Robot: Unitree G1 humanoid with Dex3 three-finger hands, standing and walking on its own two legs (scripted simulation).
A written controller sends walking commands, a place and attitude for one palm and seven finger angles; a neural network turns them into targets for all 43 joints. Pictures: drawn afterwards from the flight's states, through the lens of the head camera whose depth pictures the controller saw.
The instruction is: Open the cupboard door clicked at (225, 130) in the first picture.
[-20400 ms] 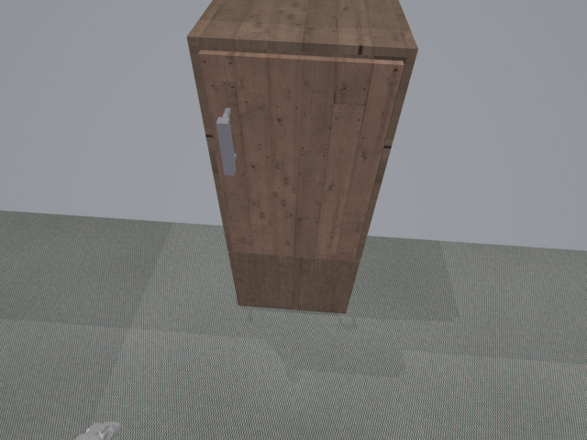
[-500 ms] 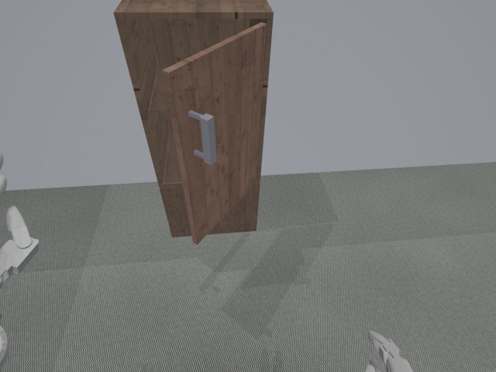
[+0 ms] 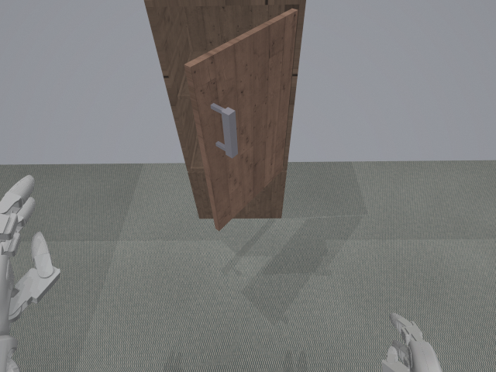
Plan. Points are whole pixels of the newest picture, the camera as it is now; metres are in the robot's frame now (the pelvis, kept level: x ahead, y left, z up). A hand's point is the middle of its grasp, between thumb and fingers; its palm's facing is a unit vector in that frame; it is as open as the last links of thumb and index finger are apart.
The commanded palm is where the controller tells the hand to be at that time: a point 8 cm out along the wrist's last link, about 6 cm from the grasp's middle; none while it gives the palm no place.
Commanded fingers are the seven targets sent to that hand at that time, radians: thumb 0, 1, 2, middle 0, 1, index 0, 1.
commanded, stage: stop stepping back and stand still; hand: left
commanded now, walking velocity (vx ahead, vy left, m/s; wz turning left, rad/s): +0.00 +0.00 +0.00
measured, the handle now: (223, 130) +0.62 +0.11 +0.02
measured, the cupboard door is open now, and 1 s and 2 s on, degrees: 50 50 50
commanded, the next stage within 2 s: let the arm hang, fingers relaxed in 0.80 s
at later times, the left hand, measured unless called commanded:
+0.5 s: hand out of the picture +0.18 +0.32 +0.16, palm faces +0.42 -0.79 -0.45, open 7.4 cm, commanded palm +0.13 +0.36 +0.17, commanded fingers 0.00 0.90 0.90 -0.20 -0.30 -0.20 -0.30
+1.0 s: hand (42, 307) +0.19 +0.32 +0.03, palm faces +0.21 -0.85 -0.48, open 7.4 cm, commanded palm none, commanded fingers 0.00 0.90 0.90 -0.20 -0.30 -0.20 -0.30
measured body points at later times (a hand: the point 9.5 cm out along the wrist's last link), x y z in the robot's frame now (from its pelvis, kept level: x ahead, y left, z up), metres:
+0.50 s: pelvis -0.02 +0.06 -0.01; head -0.01 +0.08 +0.44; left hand +0.15 +0.36 +0.18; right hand +0.14 -0.15 -0.09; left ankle +0.00 +0.14 -0.75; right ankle +0.00 -0.06 -0.75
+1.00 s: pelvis -0.02 +0.06 -0.01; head -0.01 +0.05 +0.44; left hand +0.18 +0.37 +0.06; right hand +0.14 -0.19 -0.12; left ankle +0.00 +0.14 -0.75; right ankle +0.00 -0.05 -0.75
